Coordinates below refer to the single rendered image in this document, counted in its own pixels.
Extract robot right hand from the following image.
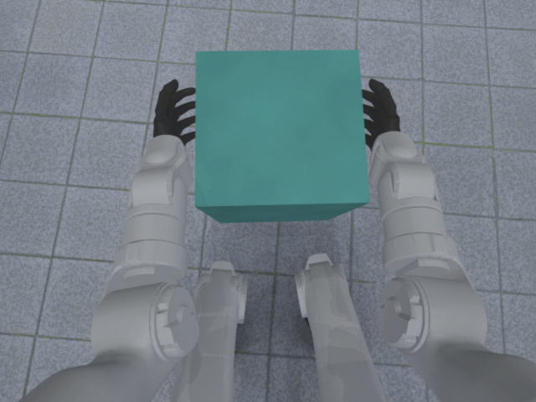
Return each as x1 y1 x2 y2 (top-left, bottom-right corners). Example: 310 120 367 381
362 79 400 151

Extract robot left upper arm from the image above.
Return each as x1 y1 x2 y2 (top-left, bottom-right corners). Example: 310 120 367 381
19 281 199 402

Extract right robot forearm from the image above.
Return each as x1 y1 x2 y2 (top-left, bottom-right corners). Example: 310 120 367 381
369 131 487 319

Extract robot left hand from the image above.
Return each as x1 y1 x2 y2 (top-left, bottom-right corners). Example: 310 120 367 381
153 80 195 146

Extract carton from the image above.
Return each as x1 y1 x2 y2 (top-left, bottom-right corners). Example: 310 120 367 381
195 49 370 223

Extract robot right upper arm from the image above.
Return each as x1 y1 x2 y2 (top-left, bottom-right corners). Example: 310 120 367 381
377 275 536 402

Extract left robot thigh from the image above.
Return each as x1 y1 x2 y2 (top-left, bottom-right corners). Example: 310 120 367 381
169 269 248 402

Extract left robot forearm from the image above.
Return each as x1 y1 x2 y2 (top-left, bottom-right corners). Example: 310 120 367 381
91 135 193 350

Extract robot left shin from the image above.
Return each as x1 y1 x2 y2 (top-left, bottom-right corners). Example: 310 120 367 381
194 260 236 300

